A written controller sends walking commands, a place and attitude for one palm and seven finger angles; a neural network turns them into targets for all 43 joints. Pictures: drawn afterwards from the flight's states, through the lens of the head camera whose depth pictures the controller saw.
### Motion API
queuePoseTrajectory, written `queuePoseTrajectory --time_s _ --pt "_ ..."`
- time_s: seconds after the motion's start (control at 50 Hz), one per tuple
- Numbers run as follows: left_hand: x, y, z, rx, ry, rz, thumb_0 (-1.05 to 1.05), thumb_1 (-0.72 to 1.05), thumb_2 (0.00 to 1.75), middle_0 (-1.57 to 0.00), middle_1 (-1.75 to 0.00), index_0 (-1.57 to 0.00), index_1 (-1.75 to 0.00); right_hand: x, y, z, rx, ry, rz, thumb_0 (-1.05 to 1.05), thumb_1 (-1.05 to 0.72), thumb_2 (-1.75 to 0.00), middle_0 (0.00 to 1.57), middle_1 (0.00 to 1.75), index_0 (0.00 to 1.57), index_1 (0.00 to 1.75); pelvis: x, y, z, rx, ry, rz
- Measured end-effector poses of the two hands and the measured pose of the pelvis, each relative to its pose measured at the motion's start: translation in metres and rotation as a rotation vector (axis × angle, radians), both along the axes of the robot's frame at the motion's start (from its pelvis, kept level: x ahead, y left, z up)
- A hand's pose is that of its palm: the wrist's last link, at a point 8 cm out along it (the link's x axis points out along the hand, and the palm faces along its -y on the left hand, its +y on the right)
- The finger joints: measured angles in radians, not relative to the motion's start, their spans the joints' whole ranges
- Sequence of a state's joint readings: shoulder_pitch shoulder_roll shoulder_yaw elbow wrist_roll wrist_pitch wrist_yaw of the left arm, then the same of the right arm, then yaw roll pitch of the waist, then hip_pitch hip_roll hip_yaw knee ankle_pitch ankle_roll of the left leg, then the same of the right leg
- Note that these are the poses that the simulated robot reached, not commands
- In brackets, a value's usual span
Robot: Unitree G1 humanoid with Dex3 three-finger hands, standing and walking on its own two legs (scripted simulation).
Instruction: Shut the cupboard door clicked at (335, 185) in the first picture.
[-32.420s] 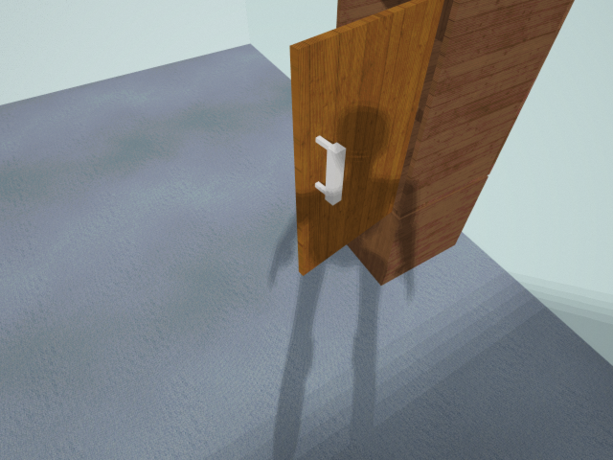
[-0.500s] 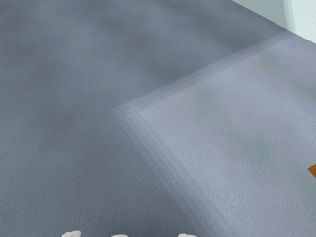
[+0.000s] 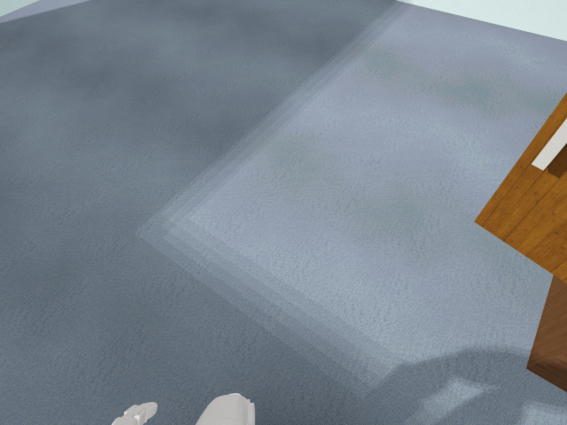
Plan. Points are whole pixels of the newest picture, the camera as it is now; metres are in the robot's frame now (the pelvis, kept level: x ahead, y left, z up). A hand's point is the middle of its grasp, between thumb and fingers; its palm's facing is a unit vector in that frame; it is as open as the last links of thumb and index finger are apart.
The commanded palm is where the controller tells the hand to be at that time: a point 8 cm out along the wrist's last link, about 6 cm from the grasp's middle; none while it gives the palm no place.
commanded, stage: turn to face it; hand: left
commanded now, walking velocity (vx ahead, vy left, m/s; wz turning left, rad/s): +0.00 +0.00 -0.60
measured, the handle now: (565, 134) +0.61 -0.50 +0.02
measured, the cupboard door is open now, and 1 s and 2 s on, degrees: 77 77 77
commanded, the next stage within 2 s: take the last steps up to it in 1.30 s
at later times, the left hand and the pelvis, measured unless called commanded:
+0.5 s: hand (163, 399) +0.17 +0.22 -0.16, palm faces -0.27 -0.94 -0.20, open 7.4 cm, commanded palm none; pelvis +0.02 +0.04 +0.01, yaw -18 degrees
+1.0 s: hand (219, 382) +0.20 +0.13 -0.16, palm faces -0.53 -0.82 -0.22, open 7.4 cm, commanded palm none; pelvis +0.03 +0.01 +0.00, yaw -34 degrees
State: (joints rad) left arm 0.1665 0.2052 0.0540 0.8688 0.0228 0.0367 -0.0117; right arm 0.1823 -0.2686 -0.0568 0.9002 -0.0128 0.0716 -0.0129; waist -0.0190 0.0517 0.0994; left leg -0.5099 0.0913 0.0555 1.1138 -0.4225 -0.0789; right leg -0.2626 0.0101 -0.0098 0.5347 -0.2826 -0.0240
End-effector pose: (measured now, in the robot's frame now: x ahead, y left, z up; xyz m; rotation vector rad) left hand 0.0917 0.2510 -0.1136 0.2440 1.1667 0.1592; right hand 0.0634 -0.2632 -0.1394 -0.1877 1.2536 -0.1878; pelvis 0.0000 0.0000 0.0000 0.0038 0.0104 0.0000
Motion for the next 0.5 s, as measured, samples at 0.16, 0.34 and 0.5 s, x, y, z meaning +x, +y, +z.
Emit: queuePoseTrajectory --time_s 0.16,0.34,0.5 --pt "0.007 -0.001 -0.017 -0.058 0.051 -0.053 0.01 0.91 0.90 -0.20 -0.30 -0.20 -0.30 0.015 0.008 0.019 -0.038 -0.064 -0.044 0.01 -0.90 -0.90 0.20 0.30 0.20 0.30 0.010 0.012 0.001 -0.007 0.021 -0.078" --pt "0.039 0.027 -0.035 -0.083 0.099 -0.136 0.01 0.91 0.90 -0.20 -0.30 -0.20 -0.29 0.006 0.040 0.036 -0.090 -0.110 -0.103 0.01 -0.90 -0.90 0.20 0.30 0.20 0.30 0.020 0.038 0.000 -0.037 0.018 -0.203" --pt "0.088 0.018 -0.018 -0.065 0.062 -0.261 0.01 0.91 0.90 -0.20 -0.30 -0.20 -0.29 -0.047 0.049 0.033 -0.061 -0.042 -0.240 0.01 -0.90 -0.90 0.20 0.30 0.20 0.30 0.022 0.040 0.008 -0.057 0.011 -0.308"
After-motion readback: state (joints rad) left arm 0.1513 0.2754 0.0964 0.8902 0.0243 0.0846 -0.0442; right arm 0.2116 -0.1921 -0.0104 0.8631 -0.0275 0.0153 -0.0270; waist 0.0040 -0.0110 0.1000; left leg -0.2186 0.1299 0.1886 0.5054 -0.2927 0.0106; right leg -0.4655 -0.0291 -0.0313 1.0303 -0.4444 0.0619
